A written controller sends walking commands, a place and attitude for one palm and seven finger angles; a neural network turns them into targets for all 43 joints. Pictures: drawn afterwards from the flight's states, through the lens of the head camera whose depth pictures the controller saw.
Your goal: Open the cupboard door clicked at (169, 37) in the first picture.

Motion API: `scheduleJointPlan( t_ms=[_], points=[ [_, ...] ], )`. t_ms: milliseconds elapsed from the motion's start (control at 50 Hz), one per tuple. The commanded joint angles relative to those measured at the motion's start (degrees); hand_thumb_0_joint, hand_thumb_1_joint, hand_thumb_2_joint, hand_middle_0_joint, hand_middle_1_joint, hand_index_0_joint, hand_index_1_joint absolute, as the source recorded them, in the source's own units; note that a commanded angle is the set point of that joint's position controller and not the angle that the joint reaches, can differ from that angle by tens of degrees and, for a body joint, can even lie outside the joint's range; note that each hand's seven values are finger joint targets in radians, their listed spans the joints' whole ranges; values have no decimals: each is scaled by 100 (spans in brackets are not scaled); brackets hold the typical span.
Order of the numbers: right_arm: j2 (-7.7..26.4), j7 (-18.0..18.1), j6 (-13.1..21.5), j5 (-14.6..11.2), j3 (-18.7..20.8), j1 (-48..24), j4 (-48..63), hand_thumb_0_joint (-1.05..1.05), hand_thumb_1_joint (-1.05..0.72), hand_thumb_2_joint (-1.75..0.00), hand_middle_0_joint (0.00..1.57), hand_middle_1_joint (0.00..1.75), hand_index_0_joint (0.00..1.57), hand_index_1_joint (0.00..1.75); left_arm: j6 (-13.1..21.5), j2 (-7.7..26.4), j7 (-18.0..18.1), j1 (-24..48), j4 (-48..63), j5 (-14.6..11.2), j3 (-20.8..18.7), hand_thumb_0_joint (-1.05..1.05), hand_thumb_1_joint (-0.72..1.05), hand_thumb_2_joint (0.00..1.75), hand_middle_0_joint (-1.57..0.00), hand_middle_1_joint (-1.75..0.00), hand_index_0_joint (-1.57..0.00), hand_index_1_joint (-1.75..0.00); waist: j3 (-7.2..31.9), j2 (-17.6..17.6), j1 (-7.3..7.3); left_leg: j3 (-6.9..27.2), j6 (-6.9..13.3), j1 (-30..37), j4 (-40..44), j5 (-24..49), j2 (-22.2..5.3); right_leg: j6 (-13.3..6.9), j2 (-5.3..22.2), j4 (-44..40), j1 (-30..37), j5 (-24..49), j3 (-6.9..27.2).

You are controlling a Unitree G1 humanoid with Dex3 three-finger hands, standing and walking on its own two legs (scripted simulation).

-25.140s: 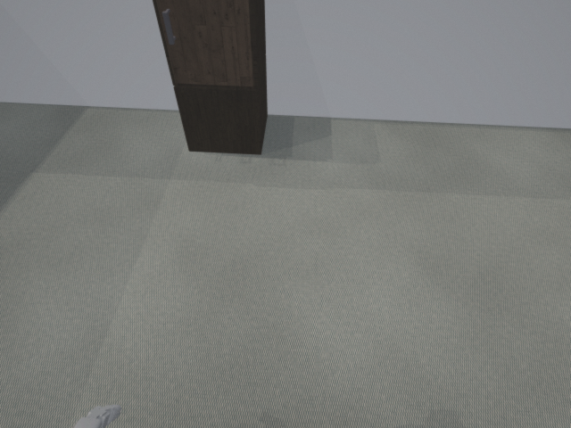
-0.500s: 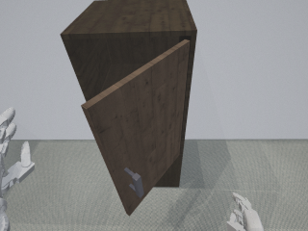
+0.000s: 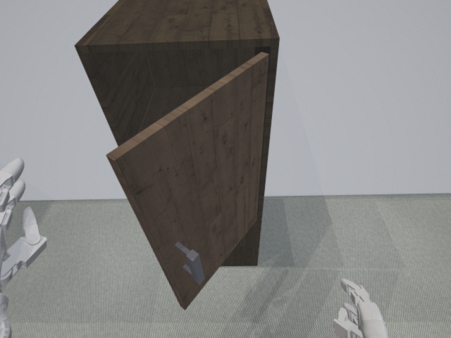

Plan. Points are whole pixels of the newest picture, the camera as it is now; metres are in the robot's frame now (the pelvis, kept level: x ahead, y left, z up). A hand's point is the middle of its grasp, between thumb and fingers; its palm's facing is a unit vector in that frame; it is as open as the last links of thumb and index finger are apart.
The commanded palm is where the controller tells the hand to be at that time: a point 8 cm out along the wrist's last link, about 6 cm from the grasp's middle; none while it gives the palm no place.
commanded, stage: step back with the hand held close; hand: left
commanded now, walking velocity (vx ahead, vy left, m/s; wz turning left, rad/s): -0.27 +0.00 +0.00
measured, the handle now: (189, 263) +0.29 +0.12 -0.09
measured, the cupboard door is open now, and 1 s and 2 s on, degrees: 53 53 53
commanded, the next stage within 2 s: stop stepping back and stand still in 0.88 s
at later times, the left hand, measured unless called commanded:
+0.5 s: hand out of the picture +0.13 +0.29 +0.16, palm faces +0.36 -0.78 -0.52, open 7.4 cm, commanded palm +0.07 +0.33 +0.18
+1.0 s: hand out of the picture -0.01 +0.30 +0.16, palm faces +0.49 -0.73 -0.47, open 7.5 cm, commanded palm -0.08 +0.32 +0.18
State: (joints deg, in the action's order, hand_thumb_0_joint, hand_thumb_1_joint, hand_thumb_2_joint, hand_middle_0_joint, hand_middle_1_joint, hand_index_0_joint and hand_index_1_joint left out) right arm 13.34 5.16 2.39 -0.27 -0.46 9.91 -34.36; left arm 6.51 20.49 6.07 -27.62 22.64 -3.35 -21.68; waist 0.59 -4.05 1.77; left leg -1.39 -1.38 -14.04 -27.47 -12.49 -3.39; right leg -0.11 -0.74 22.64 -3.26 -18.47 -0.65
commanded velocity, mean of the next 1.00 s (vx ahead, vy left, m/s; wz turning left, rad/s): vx -0.29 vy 0.00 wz -0.02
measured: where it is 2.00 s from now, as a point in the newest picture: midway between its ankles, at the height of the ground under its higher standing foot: outside the picture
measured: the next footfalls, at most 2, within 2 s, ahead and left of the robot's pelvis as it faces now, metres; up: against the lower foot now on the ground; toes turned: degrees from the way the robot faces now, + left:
left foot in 0.88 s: -0.09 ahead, +0.13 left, +0.00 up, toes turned +5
right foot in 1.10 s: -0.27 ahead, -0.08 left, +0.00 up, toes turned +2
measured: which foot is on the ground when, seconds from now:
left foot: down 0.00-0.72, up 0.74-0.86, down 0.88-1.00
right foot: down 0.00-0.88, up 0.90-1.00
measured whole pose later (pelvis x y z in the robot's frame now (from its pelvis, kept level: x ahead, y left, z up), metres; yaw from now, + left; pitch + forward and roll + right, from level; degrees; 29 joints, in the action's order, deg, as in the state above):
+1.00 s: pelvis -0.21 +0.02 -0.01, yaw +2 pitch +0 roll +0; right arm 10.6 4.5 4.4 0.5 0.2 6.8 -35.0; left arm 10.9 24.3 9.0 -25.4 24.0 -2.7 -25.0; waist -3.0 -0.8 1.2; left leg -2.5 1.9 -23.1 -30.6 -8.0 -0.5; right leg 1.2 -4.3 44.9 -23.2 -20.9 2.7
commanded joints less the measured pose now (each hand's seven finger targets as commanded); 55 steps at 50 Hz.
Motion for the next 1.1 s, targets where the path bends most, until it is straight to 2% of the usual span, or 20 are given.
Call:
scheduleJointPlan(
  t_ms=[0,140,260,460,580,640,660,700,740,760,800,840,860,880,900,940,980,1040,1060,1080],
  points=[
    [628,56,14,8,298,-610,994,0,-90,-90,20,30,20,30,493,1215,85,56,1065,21,-735,0,90,90,-20,-30,-20,-30,519,233,-159,-260,300,1106,20,2035,82,162,317,-284,-961,3195,49],
    [624,61,-258,-33,341,-663,1248,0,-90,-90,20,30,20,30,485,1555,176,-465,1558,-39,-1099,0,90,90,-20,-30,-20,-30,1127,134,-114,-239,278,1144,118,2847,-24,178,147,39,-659,3234,-69],
    [623,61,-289,-50,359,-612,1332,0,-90,-90,20,30,20,30,479,1510,262,-759,1714,-86,-1117,0,90,90,-20,-30,-20,-30,1149,-53,-128,-241,251,853,229,2363,-73,186,60,134,-730,2757,-60],
    [749,120,-28,-56,347,-568,1221,0,-90,-90,20,30,20,30,775,1361,337,-401,1455,37,-991,0,90,90,-20,-30,-20,-30,174,-318,-230,288,377,-952,1166,-1560,-239,215,-205,90,-715,220,-32],
    [795,102,257,-20,370,-625,1219,0,-90,-90,20,30,20,30,926,1328,322,-176,1686,207,-1120,0,90,90,-20,-30,-20,-30,330,-1105,-75,914,706,-2765,1866,-3194,-737,208,-613,1692,665,361,-211],
    [666,41,349,15,380,-537,1172,0,-90,-90,20,30,20,30,964,1516,307,-436,1861,94,-1265,0,90,90,-20,-30,-20,-30,373,-614,-110,563,538,-2164,988,-2384,-364,-30,-322,854,-116,190,239],
    [537,4,368,12,359,-494,1139,0,-90,-90,20,30,20,30,971,1538,314,-584,1991,13,-1192,0,90,90,-20,-30,-20,-30,385,-36,-164,61,275,-1132,141,-1497,98,-260,87,-5,-1216,60,862],
    [504,-90,330,-17,456,-239,838,0,-90,-90,20,30,20,30,949,1536,387,-583,1992,-49,-1064,0,90,90,-20,-30,-20,-30,706,1273,-259,-134,-6,264,-1958,-560,492,-726,1318,-1004,-2834,128,2224],
    [487,-87,280,42,468,-280,678,0,-90,-90,20,30,20,30,873,1514,458,-289,1956,40,-1020,0,90,90,-20,-30,-20,-30,840,1470,-245,129,-19,-49,-2652,-940,496,-916,1557,-668,-2465,1408,2031],
    [380,-46,284,50,409,-363,702,0,-90,-90,20,30,20,30,839,1495,471,-131,1890,66,-964,0,90,90,-20,-30,-20,-30,698,1480,-273,188,13,-139,-1978,-960,360,-755,1429,-476,-2220,1891,1765],
    [469,62,272,37,294,-483,624,0,-90,-90,20,30,20,30,787,1435,466,329,1727,20,-794,0,90,90,-20,-30,-20,-30,276,816,-361,18,76,280,31,-107,338,-160,657,104,-2264,1934,996],
    [745,189,328,10,332,-772,666,0,-90,-90,20,30,20,30,826,1454,479,717,1622,60,-734,0,90,90,-20,-30,-20,-30,12,-842,-199,1034,417,-347,929,1065,-812,177,-97,1066,-1962,532,443],
    [620,186,383,41,328,-549,607,0,-90,-90,20,30,20,30,845,1479,505,577,1403,85,-889,0,90,90,-20,-30,-20,-30,242,-647,-121,1200,669,-572,1065,1336,-1269,162,-181,1684,-1544,-141,390],
    [643,124,449,-1,396,-360,592,0,-90,-90,20,30,20,30,903,1407,464,559,1257,66,-842,0,90,90,-20,-30,-20,-30,388,-214,-141,951,747,-523,994,1172,-1278,150,-269,1904,-1444,-357,469],
    [670,92,468,60,429,-428,623,0,-90,-90,20,30,20,30,898,1408,427,196,997,74,-1008,0,90,90,-20,-30,-20,-30,657,-708,-140,1231,927,-1209,1319,-36,-1432,176,-304,2420,-903,-439,354],
    [662,19,469,140,443,-497,700,0,-90,-90,20,30,20,30,839,1315,358,-10,1299,63,-1013,0,90,90,-20,-30,-20,-30,673,-989,-119,1396,1143,-1721,1434,-448,-1569,156,-295,3059,-620,-323,444],
    [681,-97,540,66,438,-530,807,0,-90,-90,20,30,20,30,838,1237,315,-35,1757,75,-911,0,90,90,-20,-30,-20,-30,676,-607,-127,1107,1094,-1828,1250,-1122,-1460,152,-251,2816,-458,-381,371],
    [694,-121,602,14,398,-518,978,0,-90,-90,20,30,20,30,825,1468,321,-419,2184,48,-1121,0,90,90,-20,-30,-20,-30,611,-548,-131,670,566,-1771,1106,-2503,-768,13,-298,985,-245,-522,34],
    [556,-132,605,13,336,-418,985,0,-90,-90,20,30,20,30,829,1372,314,-457,2277,36,-1005,0,90,90,-20,-30,-20,-30,523,-287,-205,437,297,-1403,721,-2245,-314,-166,-152,132,-589,-890,229],
    [487,-138,586,16,327,-395,965,0,-90,-90,20,30,20,30,834,1498,322,-462,2280,16,-1084,0,90,90,-20,-30,-20,-30,544,151,-268,5,41,-890,-89,-1668,108,-486,329,-522,-1226,-1481,1027]
  ],
)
